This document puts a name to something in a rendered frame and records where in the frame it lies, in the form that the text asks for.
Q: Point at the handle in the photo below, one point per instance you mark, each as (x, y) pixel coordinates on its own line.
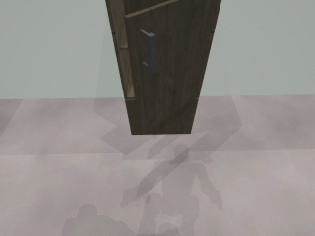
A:
(151, 51)

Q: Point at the cupboard door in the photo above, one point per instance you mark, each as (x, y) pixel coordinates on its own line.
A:
(182, 30)

